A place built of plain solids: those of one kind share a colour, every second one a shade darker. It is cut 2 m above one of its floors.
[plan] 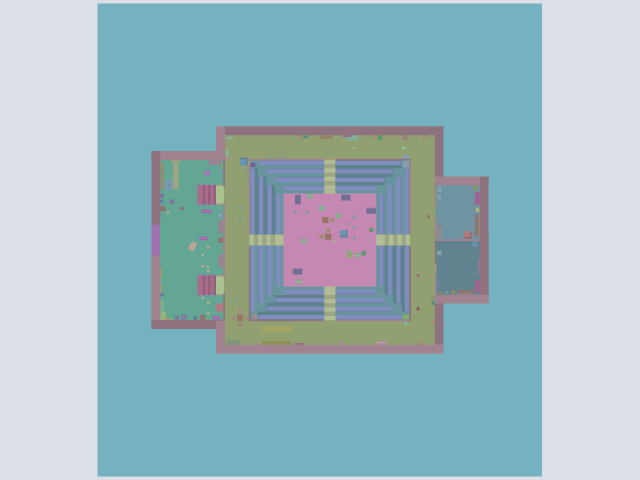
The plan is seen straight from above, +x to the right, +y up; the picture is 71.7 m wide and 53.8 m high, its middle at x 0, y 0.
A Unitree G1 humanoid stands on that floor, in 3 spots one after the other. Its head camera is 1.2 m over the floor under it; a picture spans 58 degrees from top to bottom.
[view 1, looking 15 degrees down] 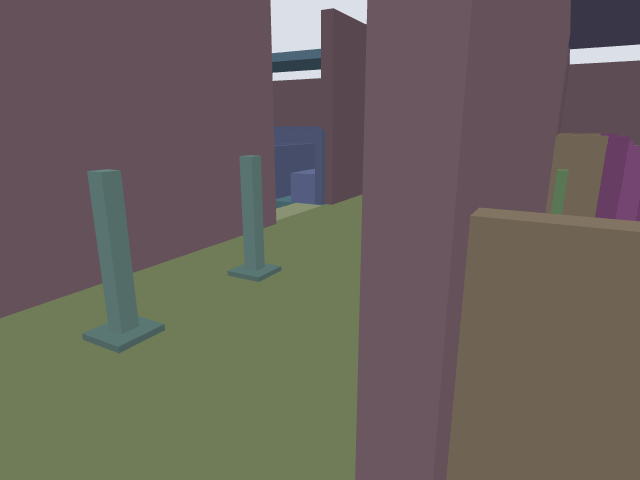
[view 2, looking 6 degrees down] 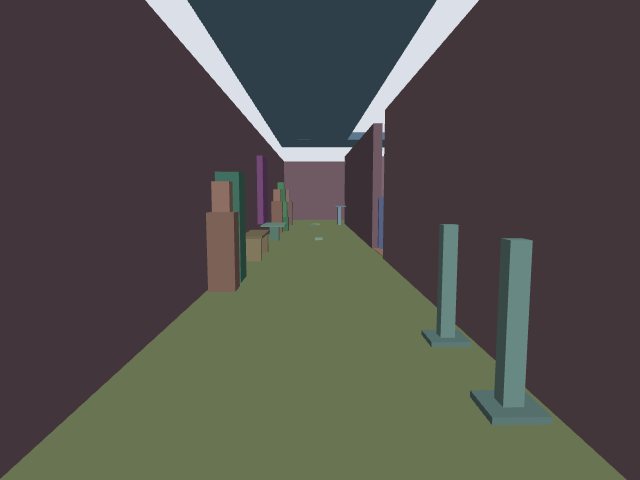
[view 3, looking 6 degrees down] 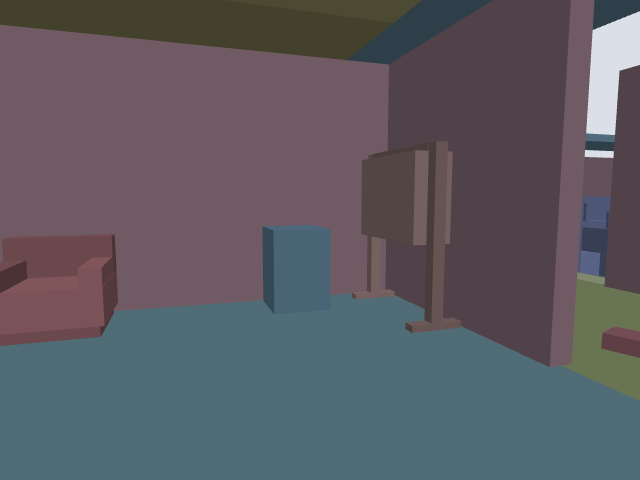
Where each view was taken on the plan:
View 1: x -11.02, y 5.08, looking -61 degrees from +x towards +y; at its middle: floor_concourse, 4.63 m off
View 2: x -7.72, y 10.43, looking -1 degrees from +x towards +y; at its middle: step_strewn_paper_pile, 11.45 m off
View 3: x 15.47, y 4.91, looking -108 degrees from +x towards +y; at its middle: fridge_dressing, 4.42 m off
